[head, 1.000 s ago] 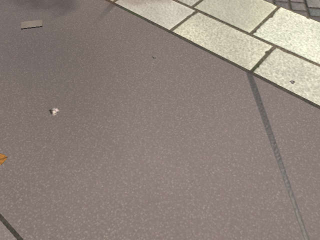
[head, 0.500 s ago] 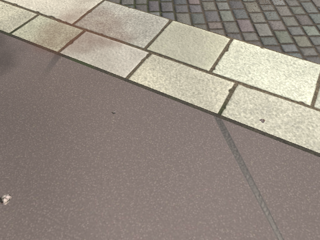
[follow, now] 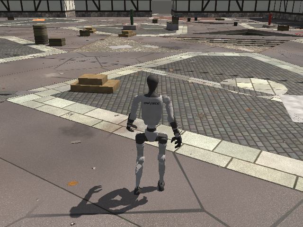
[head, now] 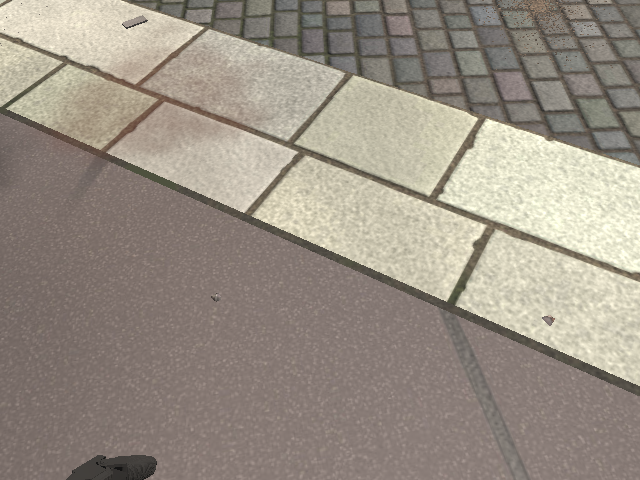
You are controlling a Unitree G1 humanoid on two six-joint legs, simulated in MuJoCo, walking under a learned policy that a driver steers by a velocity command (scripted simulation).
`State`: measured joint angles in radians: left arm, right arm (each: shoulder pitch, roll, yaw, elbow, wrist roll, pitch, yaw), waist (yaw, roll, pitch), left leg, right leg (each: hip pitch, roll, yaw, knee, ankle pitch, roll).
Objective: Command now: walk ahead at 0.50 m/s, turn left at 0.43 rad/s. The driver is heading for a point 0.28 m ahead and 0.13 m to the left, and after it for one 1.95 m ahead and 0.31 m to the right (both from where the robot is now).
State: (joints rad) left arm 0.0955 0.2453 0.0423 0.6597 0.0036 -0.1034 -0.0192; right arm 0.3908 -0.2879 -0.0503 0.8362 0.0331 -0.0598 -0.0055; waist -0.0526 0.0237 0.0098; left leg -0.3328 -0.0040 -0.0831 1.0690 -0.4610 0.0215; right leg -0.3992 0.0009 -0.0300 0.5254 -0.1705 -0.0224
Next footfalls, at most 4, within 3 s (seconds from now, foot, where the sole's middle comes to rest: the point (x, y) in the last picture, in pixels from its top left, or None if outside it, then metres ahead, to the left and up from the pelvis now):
0.40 left None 0.35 0.19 -0.77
0.94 right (369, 412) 0.61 -0.09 -0.77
1.44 left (322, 280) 0.96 -0.01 -0.77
1.92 right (443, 231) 1.10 -0.34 -0.77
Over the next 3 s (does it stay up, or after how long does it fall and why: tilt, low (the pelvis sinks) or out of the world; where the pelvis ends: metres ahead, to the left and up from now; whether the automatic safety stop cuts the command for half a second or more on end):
stays up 1.59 -0.23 -0.01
